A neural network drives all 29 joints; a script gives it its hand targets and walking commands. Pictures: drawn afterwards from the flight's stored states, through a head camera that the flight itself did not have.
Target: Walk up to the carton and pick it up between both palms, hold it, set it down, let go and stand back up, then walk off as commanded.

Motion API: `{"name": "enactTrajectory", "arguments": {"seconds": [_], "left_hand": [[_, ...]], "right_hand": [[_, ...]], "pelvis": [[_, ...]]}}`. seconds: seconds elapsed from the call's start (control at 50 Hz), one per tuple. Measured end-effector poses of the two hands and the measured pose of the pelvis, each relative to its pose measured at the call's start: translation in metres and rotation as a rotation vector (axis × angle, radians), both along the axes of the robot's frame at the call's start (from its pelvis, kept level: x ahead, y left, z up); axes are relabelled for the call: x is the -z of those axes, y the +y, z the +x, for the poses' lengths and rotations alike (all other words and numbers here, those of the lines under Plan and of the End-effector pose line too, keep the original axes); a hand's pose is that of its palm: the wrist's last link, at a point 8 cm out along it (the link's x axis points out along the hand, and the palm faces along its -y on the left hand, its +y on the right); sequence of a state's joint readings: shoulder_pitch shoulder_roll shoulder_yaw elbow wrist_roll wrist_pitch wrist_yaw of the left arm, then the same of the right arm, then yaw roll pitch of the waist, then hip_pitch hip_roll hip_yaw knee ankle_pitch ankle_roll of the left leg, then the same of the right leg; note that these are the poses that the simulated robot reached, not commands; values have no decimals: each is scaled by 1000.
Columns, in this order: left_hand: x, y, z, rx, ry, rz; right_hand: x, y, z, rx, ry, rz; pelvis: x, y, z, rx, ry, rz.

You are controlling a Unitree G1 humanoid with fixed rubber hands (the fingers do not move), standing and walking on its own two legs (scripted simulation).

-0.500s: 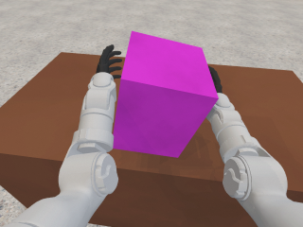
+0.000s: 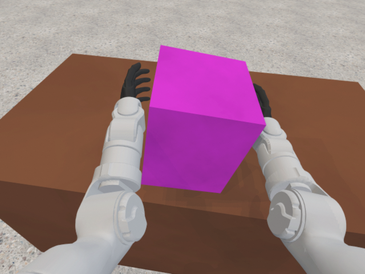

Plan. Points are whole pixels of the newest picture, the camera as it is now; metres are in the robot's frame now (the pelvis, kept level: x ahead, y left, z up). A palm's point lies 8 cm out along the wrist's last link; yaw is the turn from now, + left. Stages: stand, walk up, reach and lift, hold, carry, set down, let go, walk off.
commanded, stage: set down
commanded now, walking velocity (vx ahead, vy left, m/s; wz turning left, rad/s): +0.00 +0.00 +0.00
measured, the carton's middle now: (192, 123) +0.43 +0.02 +0.12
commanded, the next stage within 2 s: none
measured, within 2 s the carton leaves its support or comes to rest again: neither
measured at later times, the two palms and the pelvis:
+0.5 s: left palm (136, 109) +0.43 +0.15 +0.15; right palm (257, 124) +0.44 -0.14 +0.11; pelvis +0.01 +0.00 +0.00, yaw -1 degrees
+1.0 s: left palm (141, 117) +0.44 +0.15 +0.12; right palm (256, 128) +0.46 -0.14 +0.09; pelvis +0.01 +0.00 +0.00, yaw -2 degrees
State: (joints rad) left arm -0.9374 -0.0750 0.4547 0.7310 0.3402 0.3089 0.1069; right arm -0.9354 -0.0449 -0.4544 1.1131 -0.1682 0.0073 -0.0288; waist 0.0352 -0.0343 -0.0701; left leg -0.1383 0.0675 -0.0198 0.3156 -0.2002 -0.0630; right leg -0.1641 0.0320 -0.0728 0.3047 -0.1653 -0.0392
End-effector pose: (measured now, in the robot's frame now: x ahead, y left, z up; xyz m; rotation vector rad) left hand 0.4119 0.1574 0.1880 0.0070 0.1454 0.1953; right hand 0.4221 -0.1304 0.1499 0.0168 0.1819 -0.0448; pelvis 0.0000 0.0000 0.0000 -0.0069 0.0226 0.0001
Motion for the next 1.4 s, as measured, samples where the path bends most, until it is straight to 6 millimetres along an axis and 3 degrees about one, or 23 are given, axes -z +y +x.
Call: {"name": "enactTrajectory", "arguments": {"seconds": [0.18, 0.58, 0.86, 1.04, 1.4], "left_hand": [[7, -6, 7, -1, 15, 8], [45, -7, 20, -18, 55, -4], [58, -15, 32, -19, 69, 1], [74, -10, 27, -30, 79, -1], [76, -11, 14, -36, 85, -23]], "right_hand": [[12, -5, 6, -3, 11, 7], [40, -8, 22, -22, 44, -11], [50, -16, 34, -30, 52, -32], [61, -11, 33, -38, 54, -23], [60, -14, 21, -41, 57, -26]], "pelvis": [[0, 2, 2, 14, 24, 2], [1, 2, 11, 20, 115, 4], [3, 1, 15, 32, 161, 8], [4, 2, 12, 30, 191, 10], [4, 2, 0, 38, 190, 14]]}}
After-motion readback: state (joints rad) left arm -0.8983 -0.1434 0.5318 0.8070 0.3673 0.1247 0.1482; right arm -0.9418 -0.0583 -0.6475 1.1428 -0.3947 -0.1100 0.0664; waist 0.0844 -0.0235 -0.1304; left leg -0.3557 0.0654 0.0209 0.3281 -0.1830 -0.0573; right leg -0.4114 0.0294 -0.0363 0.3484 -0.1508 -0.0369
